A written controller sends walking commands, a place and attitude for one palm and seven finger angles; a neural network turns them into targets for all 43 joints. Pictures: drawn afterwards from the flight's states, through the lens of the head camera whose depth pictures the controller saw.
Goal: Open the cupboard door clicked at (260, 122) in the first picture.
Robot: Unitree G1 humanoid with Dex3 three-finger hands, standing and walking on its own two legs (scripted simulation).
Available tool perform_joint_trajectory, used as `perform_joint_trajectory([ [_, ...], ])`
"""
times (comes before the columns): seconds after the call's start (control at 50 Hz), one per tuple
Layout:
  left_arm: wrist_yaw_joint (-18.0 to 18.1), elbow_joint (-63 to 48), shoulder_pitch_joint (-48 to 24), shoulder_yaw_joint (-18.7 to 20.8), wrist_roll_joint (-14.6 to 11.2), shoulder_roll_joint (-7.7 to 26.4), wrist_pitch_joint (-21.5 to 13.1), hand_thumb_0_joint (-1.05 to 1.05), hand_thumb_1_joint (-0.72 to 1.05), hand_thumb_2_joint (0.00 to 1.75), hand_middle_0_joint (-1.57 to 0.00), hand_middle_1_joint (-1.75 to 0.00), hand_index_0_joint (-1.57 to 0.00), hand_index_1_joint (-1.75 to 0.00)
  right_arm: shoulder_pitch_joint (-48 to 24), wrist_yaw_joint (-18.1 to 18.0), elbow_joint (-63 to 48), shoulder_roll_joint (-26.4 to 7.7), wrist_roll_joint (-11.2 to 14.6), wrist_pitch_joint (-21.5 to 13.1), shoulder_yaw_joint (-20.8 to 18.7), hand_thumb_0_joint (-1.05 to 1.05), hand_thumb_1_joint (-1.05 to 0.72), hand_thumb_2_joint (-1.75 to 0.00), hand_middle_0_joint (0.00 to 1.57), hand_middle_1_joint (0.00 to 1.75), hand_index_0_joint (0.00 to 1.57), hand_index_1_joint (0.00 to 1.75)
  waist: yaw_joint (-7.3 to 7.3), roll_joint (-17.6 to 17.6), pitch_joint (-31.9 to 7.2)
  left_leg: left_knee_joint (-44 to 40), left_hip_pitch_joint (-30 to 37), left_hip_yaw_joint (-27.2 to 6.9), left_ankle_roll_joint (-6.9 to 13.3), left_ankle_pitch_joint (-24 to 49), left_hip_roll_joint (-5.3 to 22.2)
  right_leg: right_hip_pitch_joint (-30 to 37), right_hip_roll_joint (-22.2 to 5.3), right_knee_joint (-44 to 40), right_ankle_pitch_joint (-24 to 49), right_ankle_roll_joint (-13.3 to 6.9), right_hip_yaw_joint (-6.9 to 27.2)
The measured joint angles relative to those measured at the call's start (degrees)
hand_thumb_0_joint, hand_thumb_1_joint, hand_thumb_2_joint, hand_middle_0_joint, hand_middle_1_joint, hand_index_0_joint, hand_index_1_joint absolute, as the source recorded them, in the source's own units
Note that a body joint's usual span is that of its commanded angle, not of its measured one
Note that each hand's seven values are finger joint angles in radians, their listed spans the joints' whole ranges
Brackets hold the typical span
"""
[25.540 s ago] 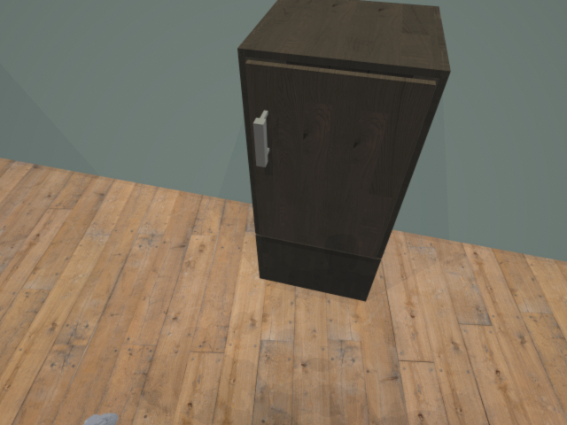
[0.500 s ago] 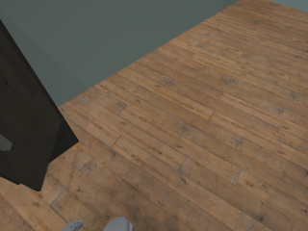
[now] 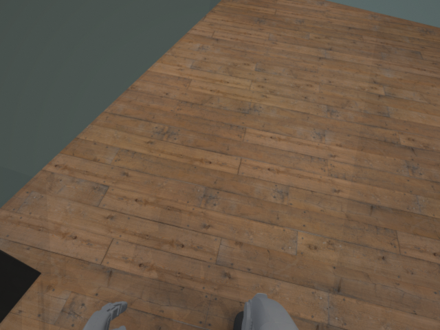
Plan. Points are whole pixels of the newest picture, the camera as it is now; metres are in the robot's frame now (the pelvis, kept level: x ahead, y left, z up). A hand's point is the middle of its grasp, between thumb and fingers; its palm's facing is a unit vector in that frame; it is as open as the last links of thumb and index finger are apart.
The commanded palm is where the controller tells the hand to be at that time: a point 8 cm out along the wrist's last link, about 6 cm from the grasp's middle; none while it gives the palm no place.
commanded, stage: walk to a spot facing it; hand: left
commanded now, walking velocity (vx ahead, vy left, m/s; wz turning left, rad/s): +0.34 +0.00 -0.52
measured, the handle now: out of the picture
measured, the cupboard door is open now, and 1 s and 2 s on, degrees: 48 48 48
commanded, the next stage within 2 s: turn to face it in 1.14 s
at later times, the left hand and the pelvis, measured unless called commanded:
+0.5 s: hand (160, 283) +0.23 +0.13 -0.16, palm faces -0.08 -0.97 -0.23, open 7.3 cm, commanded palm none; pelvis +0.21 -0.06 +0.01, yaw -11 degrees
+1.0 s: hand (191, 153) +0.59 +0.08 -0.16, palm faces -0.29 -0.94 -0.16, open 7.4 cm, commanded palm none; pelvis +0.46 -0.07 +0.01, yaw -20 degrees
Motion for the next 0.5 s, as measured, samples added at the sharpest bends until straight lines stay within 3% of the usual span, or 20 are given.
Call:
perform_joint_trajectory([
  [0.06, 0.0, -1.1, -2.5, -0.5, -0.2, -0.7, -1.0, 0.01, 0.91, 0.90, -0.20, -0.30, -0.20, -0.30, 2.0, 0.2, 1.5, -0.1, 0.1, 0.5, 0.0, 0.01, -0.91, -0.90, 0.20, 0.30, 0.20, 0.30, -1.08, 1.2, 0.9, 4.0, 1.5, 1.5, -1.8, -4.0, 1.7, 4.7, 2.1, -7.8, -2.9, -2.4, -2.0],
  [0.1, 0.2, -2.4, -2.8, -0.7, -0.2, -0.4, -2.9, 0.01, 0.91, 0.90, -0.20, -0.30, -0.20, -0.30, 3.4, 0.7, 2.6, 0.5, 0.8, 1.3, 0.1, 0.01, -0.91, -0.90, 0.20, 0.30, 0.20, 0.30, -0.60, 0.1, 0.6, 16.3, -1.7, 1.2, -1.9, -6.4, 3.2, 9.6, 2.7, -12.9, -0.8, -5.1, -1.6],
  [0.12, 0.7, -2.7, -2.7, -0.4, -0.6, -0.4, -4.0, 0.01, 0.91, 0.90, -0.20, -0.30, -0.20, -0.30, 2.4, 1.0, 3.2, 0.6, 1.3, 2.1, 0.0, 0.01, -0.91, -0.90, 0.20, 0.30, 0.20, 0.30, 0.09, -0.1, 1.0, 27.3, -5.8, -1.8, -1.7, -7.8, 3.6, 9.2, 3.2, -10.6, -0.6, -5.9, -1.1],
  [0.16, 1.8, -2.6, -1.8, -0.2, -1.3, -0.5, -4.7, 0.01, 0.91, 0.90, -0.20, -0.30, -0.20, -0.30, -1.3, 1.2, 3.4, 0.3, 1.8, 3.4, -0.6, 0.01, -0.91, -0.90, 0.20, 0.30, 0.20, 0.30, -0.10, 0.3, 2.2, 45.4, -14.7, -9.5, -1.0, -5.6, 2.8, 10.9, 4.6, -9.1, -2.9, -6.3, -0.7],
  [0.2, 2.7, -1.5, 0.1, -0.4, -1.5, -0.7, -4.5, 0.00, 0.91, 0.90, -0.20, -0.30, -0.20, -0.30, -5.3, 1.3, 2.2, 0.0, 1.6, 3.5, -1.5, 0.01, -0.91, -0.90, 0.20, 0.30, 0.20, 0.30, -0.40, 0.7, 2.1, 51.9, -22.3, -13.0, -0.9, -0.5, 2.6, 14.2, 5.9, -12.6, -3.1, -6.0, -0.1],
  [0.26, 3.3, 0.4, 3.6, -0.6, -1.1, -1.4, -4.7, 0.00, 0.91, 0.90, -0.20, -0.30, -0.20, -0.30, -11.1, 1.4, -0.8, -0.3, 1.0, 3.0, -2.1, 0.01, -0.91, -0.90, 0.20, 0.30, 0.20, 0.30, -0.28, 0.7, 1.0, 48.7, -30.7, -14.7, -1.3, 4.9, 3.1, 18.5, 7.2, -19.8, -0.8, -6.0, 1.8],
  [0.34, 3.8, 2.3, 7.6, 0.4, -1.1, -1.0, -5.8, 0.00, 0.94, 0.90, -0.20, -0.30, -0.20, -0.30, -16.5, 1.9, -4.0, -0.7, 0.7, 2.2, -2.6, 0.01, -0.91, -0.90, 0.20, 0.30, 0.20, 0.30, 1.27, 1.0, -0.9, 40.7, -36.9, -16.1, -1.8, 10.3, 3.0, 23.3, 8.3, -26.7, 0.4, -6.5, 4.0],
  [0.5, 4.3, 6.0, 16.4, -0.7, -1.0, -2.4, -7.4, 0.00, 0.92, 0.90, -0.20, -0.30, -0.20, -0.30, -23.0, 2.6, -4.8, -2.0, 0.9, 2.5, -2.9, 0.01, -0.91, -0.90, 0.19, 0.30, 0.20, 0.30, 5.47, 2.1, -2.9, 31.1, -38.1, -15.3, -1.5, 13.9, 0.7, 32.7, 9.4, -32.4, -3.1, -6.0, 7.1],
])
